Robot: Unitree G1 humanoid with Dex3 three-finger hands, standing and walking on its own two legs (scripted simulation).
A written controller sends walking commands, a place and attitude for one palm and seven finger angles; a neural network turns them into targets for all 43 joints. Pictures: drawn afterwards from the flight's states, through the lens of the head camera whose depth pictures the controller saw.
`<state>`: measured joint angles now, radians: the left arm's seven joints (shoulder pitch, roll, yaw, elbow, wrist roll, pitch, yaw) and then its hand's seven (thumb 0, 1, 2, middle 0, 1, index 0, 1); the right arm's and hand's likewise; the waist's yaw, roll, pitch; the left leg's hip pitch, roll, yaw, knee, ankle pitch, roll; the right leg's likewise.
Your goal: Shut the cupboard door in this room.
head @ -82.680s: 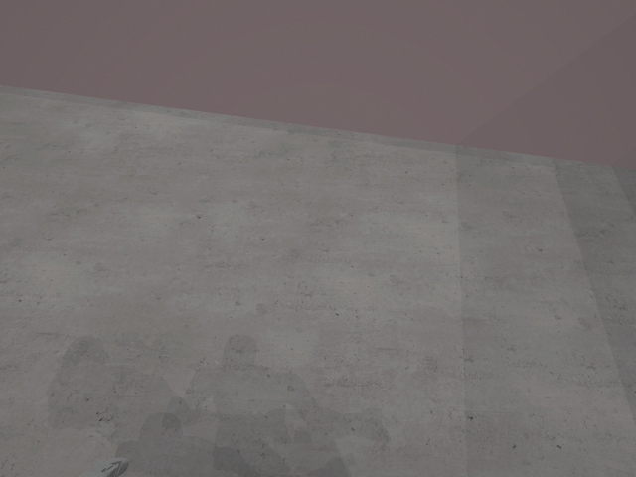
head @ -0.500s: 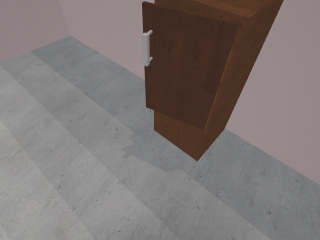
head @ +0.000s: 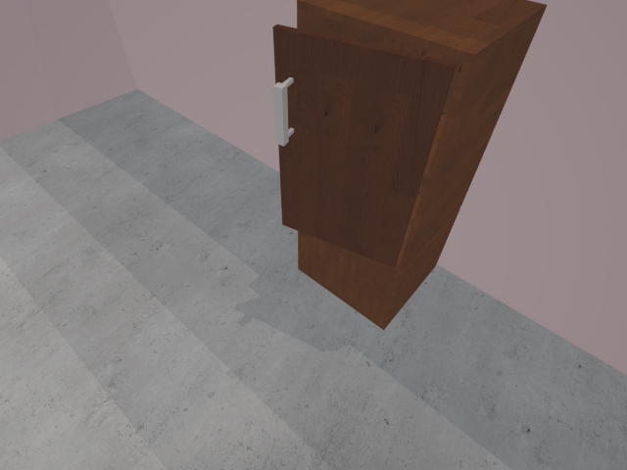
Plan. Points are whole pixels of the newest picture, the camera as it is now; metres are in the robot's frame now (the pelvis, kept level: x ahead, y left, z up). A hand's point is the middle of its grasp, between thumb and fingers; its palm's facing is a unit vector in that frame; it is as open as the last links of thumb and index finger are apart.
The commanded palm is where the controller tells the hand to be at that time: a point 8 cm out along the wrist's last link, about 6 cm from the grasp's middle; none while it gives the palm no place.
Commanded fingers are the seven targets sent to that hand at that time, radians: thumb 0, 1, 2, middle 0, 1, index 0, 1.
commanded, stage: look to check the result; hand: left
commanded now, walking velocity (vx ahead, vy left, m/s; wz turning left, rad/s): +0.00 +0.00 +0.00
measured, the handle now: (285, 111) +0.85 +0.11 +0.02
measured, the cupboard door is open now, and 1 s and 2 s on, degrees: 14 14 14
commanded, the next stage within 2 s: turn to face it in 0.56 s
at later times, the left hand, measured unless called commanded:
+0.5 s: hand out of the picture +0.05 +0.21 -0.17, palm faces -0.02 -0.96 -0.28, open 7.4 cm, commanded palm none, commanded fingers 0.00 0.90 0.90 -0.20 -0.30 -0.20 -0.30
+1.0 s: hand out of the picture +0.05 +0.18 -0.18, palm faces -0.09 -0.97 -0.23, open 7.4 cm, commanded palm none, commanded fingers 0.00 0.90 0.90 -0.20 -0.30 -0.20 -0.30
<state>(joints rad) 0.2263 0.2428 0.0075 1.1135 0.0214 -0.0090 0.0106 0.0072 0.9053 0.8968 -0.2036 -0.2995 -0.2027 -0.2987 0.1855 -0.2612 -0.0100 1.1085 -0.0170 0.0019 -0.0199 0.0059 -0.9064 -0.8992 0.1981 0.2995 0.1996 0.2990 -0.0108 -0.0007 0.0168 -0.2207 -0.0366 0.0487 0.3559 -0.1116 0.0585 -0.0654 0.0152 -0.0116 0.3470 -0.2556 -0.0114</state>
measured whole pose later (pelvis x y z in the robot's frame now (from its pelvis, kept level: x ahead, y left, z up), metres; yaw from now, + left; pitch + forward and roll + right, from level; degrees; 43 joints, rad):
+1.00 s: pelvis +0.02 -0.02 -0.01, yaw -8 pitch -1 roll +1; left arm 0.26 0.20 0.05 1.05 0.02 0.05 0.01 0.01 0.91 0.90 -0.20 -0.30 -0.20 -0.30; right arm 0.18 -0.20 -0.03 1.04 -0.02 0.04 -0.04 0.01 -0.91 -0.90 0.20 0.30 0.20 0.30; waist 0.01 -0.01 0.07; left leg -0.26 0.03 0.17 0.52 -0.25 0.04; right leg -0.18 0.06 0.09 0.56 -0.35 -0.03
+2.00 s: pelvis +0.05 +0.01 +0.00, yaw -17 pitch +0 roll +0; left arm 0.32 0.17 0.06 1.03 0.04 -0.01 0.00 0.01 0.90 0.90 -0.20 -0.30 -0.20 -0.30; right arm 0.35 -0.21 -0.05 1.04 -0.03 0.02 0.02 0.01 -0.91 -0.90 0.20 0.30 0.20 0.30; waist -0.02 -0.01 0.03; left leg -0.39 0.04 0.07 0.73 -0.36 0.01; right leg -0.11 -0.05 -0.04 0.41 -0.29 0.01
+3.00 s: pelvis +0.32 +0.02 -0.01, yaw -19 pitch +1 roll +1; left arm 0.21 0.18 0.05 0.98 0.04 0.03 0.03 0.01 0.91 0.90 -0.20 -0.30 -0.20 -0.30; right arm 0.11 -0.18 -0.05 1.01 -0.01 0.07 -0.03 0.01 -0.91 -0.90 0.20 0.30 0.20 0.30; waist 0.02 0.02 0.09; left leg -0.38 0.01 0.04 0.91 -0.52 -0.02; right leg -0.26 -0.02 -0.05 0.58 -0.33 -0.04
